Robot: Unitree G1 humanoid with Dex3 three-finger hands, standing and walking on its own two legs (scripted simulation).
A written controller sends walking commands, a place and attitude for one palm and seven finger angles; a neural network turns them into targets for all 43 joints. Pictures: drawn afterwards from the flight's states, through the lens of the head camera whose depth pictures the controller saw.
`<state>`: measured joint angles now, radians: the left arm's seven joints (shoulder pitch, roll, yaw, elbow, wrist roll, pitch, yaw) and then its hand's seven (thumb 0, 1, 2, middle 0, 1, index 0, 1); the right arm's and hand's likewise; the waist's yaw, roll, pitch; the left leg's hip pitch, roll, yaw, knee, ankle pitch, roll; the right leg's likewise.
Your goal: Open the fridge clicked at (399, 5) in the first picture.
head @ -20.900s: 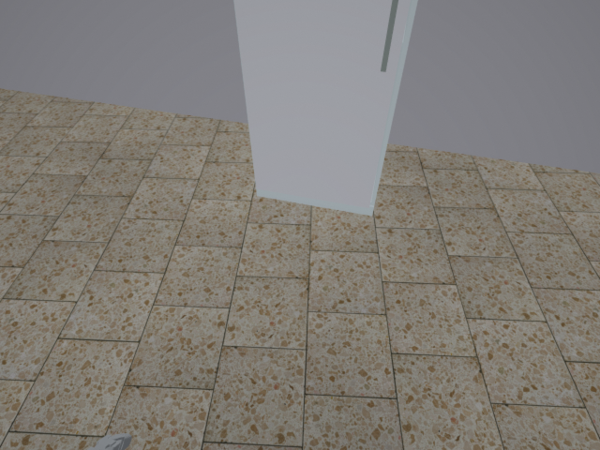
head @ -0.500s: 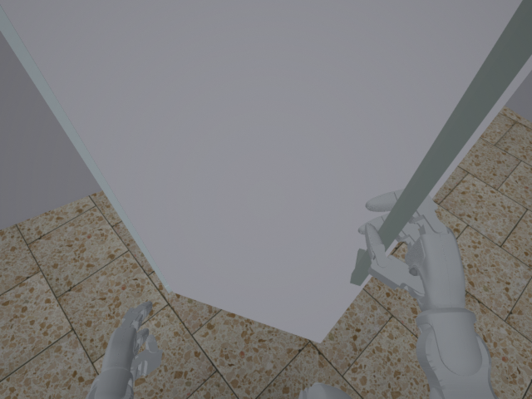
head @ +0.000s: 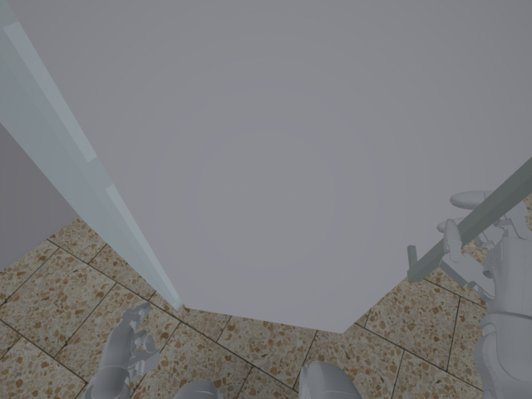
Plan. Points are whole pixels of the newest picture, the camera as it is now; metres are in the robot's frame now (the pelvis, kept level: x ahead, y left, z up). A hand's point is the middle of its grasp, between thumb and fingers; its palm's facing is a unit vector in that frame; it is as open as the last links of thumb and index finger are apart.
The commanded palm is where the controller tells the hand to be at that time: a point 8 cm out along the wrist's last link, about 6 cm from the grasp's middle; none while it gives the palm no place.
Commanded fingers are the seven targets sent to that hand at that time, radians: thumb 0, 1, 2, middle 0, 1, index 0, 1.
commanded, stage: stop walking and hold the door back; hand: right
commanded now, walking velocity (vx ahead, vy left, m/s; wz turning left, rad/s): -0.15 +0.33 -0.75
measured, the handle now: (510, 173) +0.34 -0.20 +0.22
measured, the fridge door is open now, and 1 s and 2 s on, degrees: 59 60 64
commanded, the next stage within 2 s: loosen the grip on the handle in 1.52 s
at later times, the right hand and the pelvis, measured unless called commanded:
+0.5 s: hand (441, 265) +0.27 -0.17 +0.12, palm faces +0.48 +0.83 -0.28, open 5.3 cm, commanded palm +0.25 -0.22 +0.12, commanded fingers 0.00 -0.90 -0.90 0.45 1.40 0.45 1.40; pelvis -0.05 +0.12 +0.00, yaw -12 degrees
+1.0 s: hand (443, 247) +0.29 -0.17 +0.13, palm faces +0.33 +0.92 -0.19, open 5.3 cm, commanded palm +0.25 -0.22 +0.12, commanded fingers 0.00 -0.90 -0.90 0.45 1.40 0.45 1.40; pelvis -0.08 +0.08 +0.01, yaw -9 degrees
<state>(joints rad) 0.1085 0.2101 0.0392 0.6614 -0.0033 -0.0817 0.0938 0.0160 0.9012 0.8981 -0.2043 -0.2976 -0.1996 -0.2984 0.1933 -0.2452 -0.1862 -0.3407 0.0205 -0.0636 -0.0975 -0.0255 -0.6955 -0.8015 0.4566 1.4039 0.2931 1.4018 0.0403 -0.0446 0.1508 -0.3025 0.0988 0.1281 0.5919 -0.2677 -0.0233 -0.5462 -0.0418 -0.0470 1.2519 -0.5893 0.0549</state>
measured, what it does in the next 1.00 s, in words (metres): steps to the left: right foot, then left foot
